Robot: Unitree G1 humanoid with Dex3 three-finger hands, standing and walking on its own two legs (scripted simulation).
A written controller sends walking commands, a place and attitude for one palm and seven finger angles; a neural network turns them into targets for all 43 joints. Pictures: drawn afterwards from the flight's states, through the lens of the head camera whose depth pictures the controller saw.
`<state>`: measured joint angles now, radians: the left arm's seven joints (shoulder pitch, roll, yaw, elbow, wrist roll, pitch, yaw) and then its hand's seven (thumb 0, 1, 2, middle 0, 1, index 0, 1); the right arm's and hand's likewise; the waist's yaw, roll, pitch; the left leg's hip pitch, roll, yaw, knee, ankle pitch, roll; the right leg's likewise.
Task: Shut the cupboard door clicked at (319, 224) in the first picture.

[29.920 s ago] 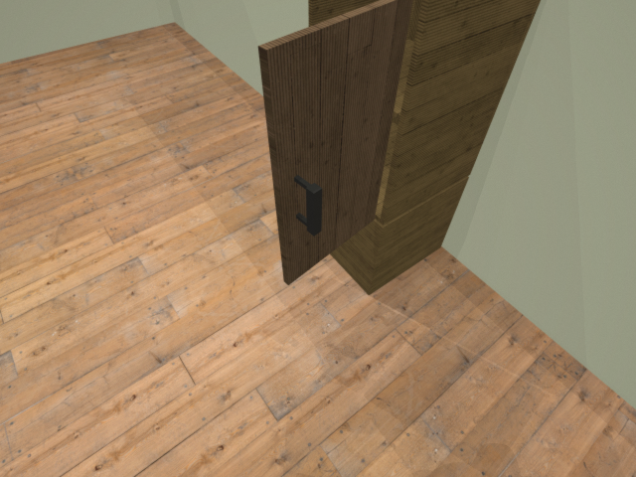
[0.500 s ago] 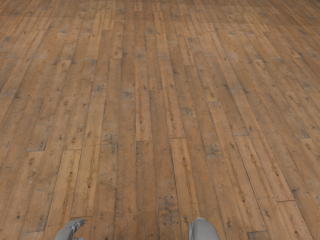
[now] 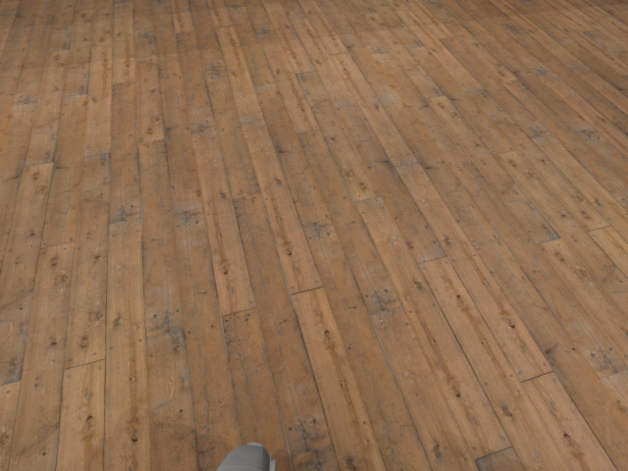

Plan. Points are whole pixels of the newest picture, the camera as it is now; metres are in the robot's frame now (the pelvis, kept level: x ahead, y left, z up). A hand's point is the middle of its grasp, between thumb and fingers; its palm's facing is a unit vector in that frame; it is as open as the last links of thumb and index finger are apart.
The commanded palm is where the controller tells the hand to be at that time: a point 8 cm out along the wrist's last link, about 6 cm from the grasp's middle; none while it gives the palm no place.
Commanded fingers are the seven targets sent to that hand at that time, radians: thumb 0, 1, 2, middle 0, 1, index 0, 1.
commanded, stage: turn to face it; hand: left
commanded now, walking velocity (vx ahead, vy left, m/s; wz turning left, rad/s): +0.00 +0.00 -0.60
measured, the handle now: out of the picture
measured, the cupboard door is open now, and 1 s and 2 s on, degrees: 71 71 71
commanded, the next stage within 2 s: none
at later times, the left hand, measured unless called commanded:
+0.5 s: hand (189, 400) +0.22 +0.21 -0.16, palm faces -0.32 -0.92 -0.24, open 7.4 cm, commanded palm none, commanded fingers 0.00 0.90 0.90 -0.20 -0.30 -0.20 -0.30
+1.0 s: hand (227, 375) +0.27 +0.16 -0.18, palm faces -0.56 -0.80 -0.19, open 7.4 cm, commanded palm none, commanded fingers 0.00 0.90 0.90 -0.20 -0.30 -0.20 -0.30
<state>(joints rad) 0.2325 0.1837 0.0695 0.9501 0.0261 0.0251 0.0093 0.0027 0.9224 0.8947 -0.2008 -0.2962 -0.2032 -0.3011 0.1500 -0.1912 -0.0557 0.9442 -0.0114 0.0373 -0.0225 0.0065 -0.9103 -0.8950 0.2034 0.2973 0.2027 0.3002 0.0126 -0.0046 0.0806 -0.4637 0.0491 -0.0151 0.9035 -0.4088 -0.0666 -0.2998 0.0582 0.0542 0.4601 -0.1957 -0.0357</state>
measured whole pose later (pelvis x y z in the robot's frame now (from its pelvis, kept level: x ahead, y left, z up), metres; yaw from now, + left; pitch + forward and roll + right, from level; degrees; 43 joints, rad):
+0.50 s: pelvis +0.03 +0.04 +0.00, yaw -19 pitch +1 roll -3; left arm 0.12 0.28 0.09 0.86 0.02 0.08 -0.04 0.01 0.91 0.90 -0.19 -0.30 -0.20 -0.30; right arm 0.23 -0.23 -0.04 0.90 -0.03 0.02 -0.02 0.00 -0.90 -0.89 0.21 0.30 0.21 0.30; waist -0.02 0.01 0.09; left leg -0.20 0.15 0.22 0.53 -0.34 -0.01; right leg -0.37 -0.03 -0.07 0.78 -0.41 0.04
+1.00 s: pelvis +0.07 +0.05 -0.01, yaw -37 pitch +1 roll -2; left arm 0.17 0.26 0.09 0.89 0.02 0.08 -0.03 0.01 0.91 0.89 -0.20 -0.30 -0.20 -0.30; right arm 0.21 -0.19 -0.01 0.86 -0.03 0.00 -0.02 0.00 -0.91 -0.89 0.21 0.30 0.21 0.30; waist 0.00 -0.04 0.08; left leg -0.32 0.09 0.11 0.59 -0.29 0.01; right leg -0.45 0.02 0.04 1.06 -0.51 0.04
